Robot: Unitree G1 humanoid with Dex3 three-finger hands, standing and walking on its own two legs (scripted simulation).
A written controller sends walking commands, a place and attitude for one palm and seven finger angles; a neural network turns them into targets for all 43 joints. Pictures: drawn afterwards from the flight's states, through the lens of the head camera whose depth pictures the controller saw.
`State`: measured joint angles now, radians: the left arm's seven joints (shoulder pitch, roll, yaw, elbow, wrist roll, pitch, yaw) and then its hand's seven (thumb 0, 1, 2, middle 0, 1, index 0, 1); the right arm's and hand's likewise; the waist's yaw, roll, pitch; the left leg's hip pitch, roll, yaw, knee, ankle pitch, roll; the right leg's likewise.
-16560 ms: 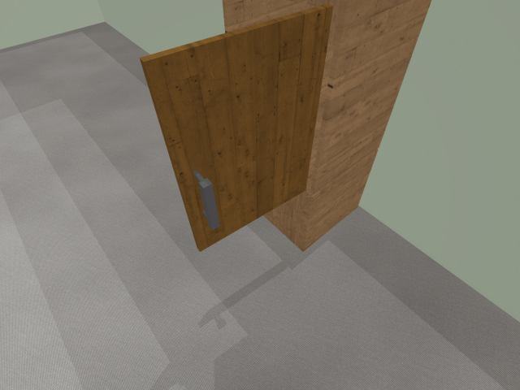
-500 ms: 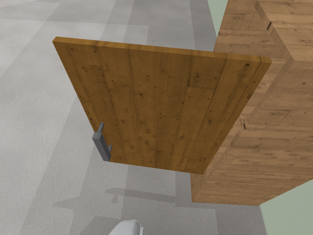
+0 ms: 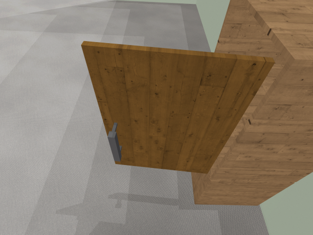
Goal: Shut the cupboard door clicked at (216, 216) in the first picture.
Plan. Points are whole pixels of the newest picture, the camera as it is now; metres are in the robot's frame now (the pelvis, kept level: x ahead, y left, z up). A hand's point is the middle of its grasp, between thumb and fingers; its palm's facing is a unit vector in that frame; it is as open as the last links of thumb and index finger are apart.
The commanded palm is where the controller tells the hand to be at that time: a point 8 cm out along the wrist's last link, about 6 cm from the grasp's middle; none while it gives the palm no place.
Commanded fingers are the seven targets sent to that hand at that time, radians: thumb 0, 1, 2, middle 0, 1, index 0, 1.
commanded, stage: come to a stop and stand still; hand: left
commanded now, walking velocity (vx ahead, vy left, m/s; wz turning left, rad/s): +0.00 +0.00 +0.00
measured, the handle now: (116, 142) +0.42 +0.17 -0.11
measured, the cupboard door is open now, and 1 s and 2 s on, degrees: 85 85 85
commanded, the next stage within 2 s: look again from close up in 0.48 s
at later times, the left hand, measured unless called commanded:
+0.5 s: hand out of the picture -0.05 +0.13 -0.18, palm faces +0.03 -0.99 -0.15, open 7.3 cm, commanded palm none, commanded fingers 0.00 0.90 0.90 -0.20 -0.30 -0.20 -0.30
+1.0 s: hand out of the picture +0.02 +0.15 -0.18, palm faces +0.02 -0.98 -0.19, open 7.3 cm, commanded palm none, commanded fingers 0.00 0.90 0.90 -0.20 -0.30 -0.20 -0.30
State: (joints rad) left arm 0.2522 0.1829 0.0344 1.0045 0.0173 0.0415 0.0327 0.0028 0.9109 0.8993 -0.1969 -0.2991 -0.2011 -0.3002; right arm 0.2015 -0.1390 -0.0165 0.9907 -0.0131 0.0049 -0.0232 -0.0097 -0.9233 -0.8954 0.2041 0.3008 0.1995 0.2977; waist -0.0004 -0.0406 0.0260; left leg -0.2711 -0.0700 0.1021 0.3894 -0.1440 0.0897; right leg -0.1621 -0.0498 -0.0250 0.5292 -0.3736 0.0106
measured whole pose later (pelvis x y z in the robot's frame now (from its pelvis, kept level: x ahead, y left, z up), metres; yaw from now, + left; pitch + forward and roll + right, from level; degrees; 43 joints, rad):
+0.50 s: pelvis -0.01 -0.02 +0.00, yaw +0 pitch -1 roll +1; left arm 0.35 0.12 0.00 1.12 0.00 0.00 0.04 0.00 0.91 0.90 -0.20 -0.30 -0.20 -0.30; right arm 0.33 -0.11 0.00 1.17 -0.01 0.01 -0.02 0.00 -0.91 -0.90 0.20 0.30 0.20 0.30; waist -0.02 -0.03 0.03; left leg -0.24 -0.03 0.08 0.37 -0.12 0.05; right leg -0.09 0.00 -0.03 0.41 -0.31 -0.02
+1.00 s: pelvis +0.01 -0.02 -0.01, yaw +0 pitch +0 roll +0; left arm 0.31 0.15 -0.01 1.05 0.01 -0.02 0.05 0.00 0.91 0.90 -0.20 -0.30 -0.20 -0.30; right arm 0.28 -0.16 0.02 1.07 -0.01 -0.02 -0.02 0.01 -0.93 -0.90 0.20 0.30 0.20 0.30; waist -0.01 -0.01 0.02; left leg -0.29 -0.03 0.09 0.53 -0.24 0.06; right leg -0.10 0.00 -0.03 0.50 -0.39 -0.01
